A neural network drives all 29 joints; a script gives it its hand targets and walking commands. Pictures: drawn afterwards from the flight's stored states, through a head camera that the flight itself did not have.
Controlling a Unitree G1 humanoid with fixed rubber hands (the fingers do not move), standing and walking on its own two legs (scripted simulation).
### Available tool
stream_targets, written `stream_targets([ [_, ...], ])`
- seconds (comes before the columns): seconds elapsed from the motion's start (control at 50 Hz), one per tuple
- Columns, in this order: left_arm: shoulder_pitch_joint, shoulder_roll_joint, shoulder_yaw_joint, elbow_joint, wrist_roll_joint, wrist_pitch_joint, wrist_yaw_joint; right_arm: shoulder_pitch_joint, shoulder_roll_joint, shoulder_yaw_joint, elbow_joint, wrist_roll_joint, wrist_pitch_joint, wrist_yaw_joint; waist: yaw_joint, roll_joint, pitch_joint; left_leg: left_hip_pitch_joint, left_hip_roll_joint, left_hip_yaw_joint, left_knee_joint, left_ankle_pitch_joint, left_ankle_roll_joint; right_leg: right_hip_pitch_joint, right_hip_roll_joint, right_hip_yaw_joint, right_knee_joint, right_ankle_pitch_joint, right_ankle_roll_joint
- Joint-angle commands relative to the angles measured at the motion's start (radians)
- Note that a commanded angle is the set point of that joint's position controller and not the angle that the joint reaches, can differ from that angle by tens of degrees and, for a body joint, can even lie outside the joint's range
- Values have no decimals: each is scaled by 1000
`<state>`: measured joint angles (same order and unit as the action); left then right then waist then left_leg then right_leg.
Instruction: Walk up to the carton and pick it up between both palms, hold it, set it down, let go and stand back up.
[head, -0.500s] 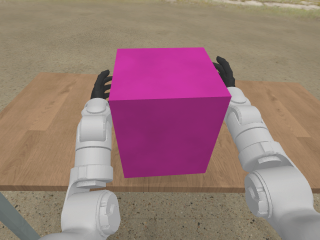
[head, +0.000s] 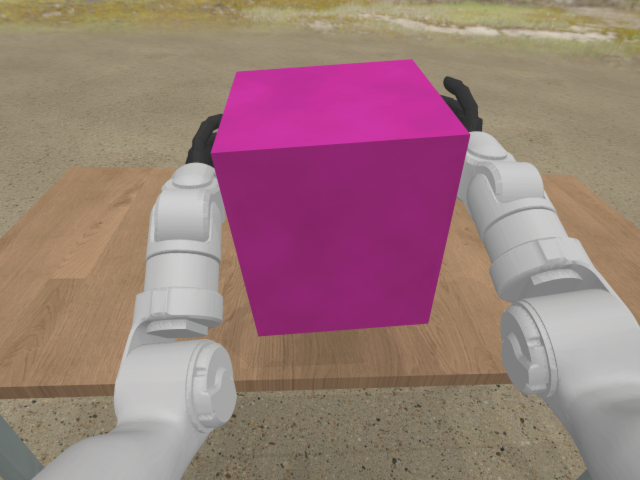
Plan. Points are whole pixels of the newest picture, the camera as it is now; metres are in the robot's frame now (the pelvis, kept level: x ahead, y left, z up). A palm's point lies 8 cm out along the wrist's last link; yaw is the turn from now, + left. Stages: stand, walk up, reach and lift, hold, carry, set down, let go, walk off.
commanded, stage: reach and lift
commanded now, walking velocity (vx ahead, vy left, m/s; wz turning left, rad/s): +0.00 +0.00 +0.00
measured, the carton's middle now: (334, 199) +0.38 +0.00 +0.23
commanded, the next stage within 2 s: hold in 1.14 s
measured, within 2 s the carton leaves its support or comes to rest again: neither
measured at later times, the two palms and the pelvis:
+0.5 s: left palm (212, 167) +0.39 +0.15 +0.27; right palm (473, 135) +0.40 -0.15 +0.31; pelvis +0.01 +0.00 +0.00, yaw +0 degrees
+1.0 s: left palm (204, 137) +0.39 +0.15 +0.30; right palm (482, 97) +0.39 -0.14 +0.36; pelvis +0.01 +0.00 +0.00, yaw +0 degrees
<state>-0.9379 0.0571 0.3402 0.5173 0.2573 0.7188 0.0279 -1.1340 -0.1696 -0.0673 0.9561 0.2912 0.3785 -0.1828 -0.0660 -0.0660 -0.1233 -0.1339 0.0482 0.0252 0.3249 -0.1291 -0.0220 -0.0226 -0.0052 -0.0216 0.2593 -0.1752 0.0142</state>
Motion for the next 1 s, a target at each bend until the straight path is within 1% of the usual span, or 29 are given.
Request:
stream_targets([
  [0.0,-747,-544,-343,-200,-137,-44,-124,-557,638,241,-185,147,48,97,-27,104,-298,233,-77,0,17,207,-18,-16,75,-5,-39,181,42],
  [0.02,-736,-546,-323,-122,-123,-29,-128,-561,615,215,-132,138,62,101,-24,126,-221,202,-74,1,-4,133,-22,-58,76,-5,-44,123,40],
  [0.04,-747,-555,-345,-186,-137,-27,-130,-564,616,230,-151,164,68,99,-29,156,-247,196,-70,-6,9,168,-28,-42,78,2,-37,148,33],
  [0.06,-719,-562,-338,-181,-131,-14,-133,-561,599,220,-170,163,75,94,-42,148,-236,200,-72,-9,12,193,-29,-39,77,3,-34,186,38],
  [0.1,-811,-535,-340,-234,-143,-17,-130,-578,603,214,-149,177,90,98,-42,160,-250,196,-71,-8,10,187,-33,-47,85,-4,-27,151,32],
  [0.16,-798,-562,-359,-249,-154,8,-121,-621,597,233,-182,213,101,102,-33,179,-283,206,-63,-15,21,244,-42,-49,98,-6,-25,171,31],
  [0.26,-770,-516,-312,-233,-153,15,-119,-640,626,278,-252,242,125,92,2,105,-320,200,-73,-16,30,252,-19,-20,96,-1,-18,247,54],
  [0.34,-722,-492,-283,-220,-141,31,-132,-609,636,307,-272,264,150,65,-3,90,-340,208,-88,-17,51,290,-17,11,84,16,-7,369,76],
  [0.36,-735,-478,-293,-235,-154,31,-135,-613,632,314,-276,257,158,61,-2,62,-332,208,-83,-22,44,278,-19,3,88,10,0,375,77],
  [0.38,-712,-494,-286,-211,-146,37,-143,-606,618,304,-265,253,162,55,-14,87,-315,203,-84,-20,46,268,-17,-5,82,15,-3,376,80],
  [0.4,-736,-480,-301,-247,-161,36,-148,-615,640,316,-302,255,168,46,-14,53,-330,214,-83,-20,49,280,-15,5,82,18,-1,394,76],
  [0.42,-772,-486,-312,-251,-165,37,-147,-652,639,307,-303,259,167,45,-19,60,-336,201,-85,-16,50,262,-18,-7,88,15,-3,362,76],
  [0.44,-777,-492,-307,-268,-169,37,-148,-686,672,329,-342,263,162,41,3,45,-369,202,-85,-11,53,275,-14,14,85,16,-4,389,84],
  [0.5,-785,-480,-311,-256,-185,46,-151,-672,664,332,-344,267,184,26,-22,44,-353,199,-90,-17,54,275,-13,14,85,11,5,421,87],
  [0.52,-817,-472,-316,-242,-197,44,-149,-714,662,322,-356,272,186,25,-15,29,-361,197,-87,-15,50,248,-14,-6,87,11,3,386,88],
  [0.54,-817,-472,-336,-277,-199,47,-146,-692,657,315,-345,275,191,20,-35,60,-359,197,-90,-17,54,257,-19,-18,84,18,3,392,87],
  [0.56,-814,-453,-291,-244,-177,49,-151,-661,657,305,-306,266,203,19,-21,52,-328,187,-88,-17,42,211,-9,-22,78,17,-6,355,92],
  [0.58,-837,-459,-284,-197,-172,53,-155,-679,636,259,-252,246,203,23,-34,68,-286,161,-84,-13,27,152,-13,-44,78,13,-16,254,80],
  [0.62,-877,-438,-267,-149,-163,58,-162,-738,645,236,-231,234,209,36,-10,55,-266,114,-74,-5,4,62,-3,-69,80,22,-23,140,66],
  [0.64,-862,-429,-250,-123,-158,59,-166,-712,622,212,-193,226,214,38,-22,56,-245,104,-76,-6,-7,31,-2,-79,77,19,-31,106,60],
  [0.72,-911,-428,-261,-92,-175,55,-162,-717,603,177,-124,223,225,55,-31,100,-248,86,-66,-13,-11,33,-17,-78,75,23,-24,80,35],
  [0.78,-935,-441,-224,-3,-168,54,-161,-787,595,155,-76,217,214,72,-4,83,-232,65,-60,-13,-21,-17,-2,-110,76,23,-40,-5,31],
  [0.8,-914,-438,-216,10,-155,51,-165,-738,585,141,-47,209,220,73,-14,100,-211,75,-64,-11,-23,-8,-7,-110,69,26,-38,15,26],
  [0.84,-923,-457,-234,-32,-178,49,-158,-780,591,180,-105,239,213,74,1,111,-284,86,-65,-9,1,75,-14,-72,81,26,-22,92,27],
  [0.86,-914,-460,-249,-34,-183,48,-155,-781,576,169,-112,244,208,72,-14,123,-309,110,-63,-21,14,107,-19,-62,78,28,-19,131,29],
  [0.9,-872,-463,-242,-62,-179,54,-153,-758,583,213,-138,274,212,63,-6,121,-342,139,-65,-33,33,204,-19,-39,84,33,-10,243,40],
  [0.94,-898,-449,-237,-105,-167,54,-151,-701,557,192,-79,277,222,67,-14,164,-311,132,-62,-33,31,195,-31,-39,85,33,-10,206,32],
  [0.96,-869,-470,-238,-123,-163,65,-155,-715,558,216,-122,288,220,65,-10,133,-325,139,-63,-30,35,242,-31,-14,93,26,-6,238,34],
  [0.98,-906,-465,-238,-118,-170,66,-155,-733,578,219,-121,280,220,67,2,146,-339,132,-65,-26,29,229,-32,-12,94,28,-2,232,36],
])
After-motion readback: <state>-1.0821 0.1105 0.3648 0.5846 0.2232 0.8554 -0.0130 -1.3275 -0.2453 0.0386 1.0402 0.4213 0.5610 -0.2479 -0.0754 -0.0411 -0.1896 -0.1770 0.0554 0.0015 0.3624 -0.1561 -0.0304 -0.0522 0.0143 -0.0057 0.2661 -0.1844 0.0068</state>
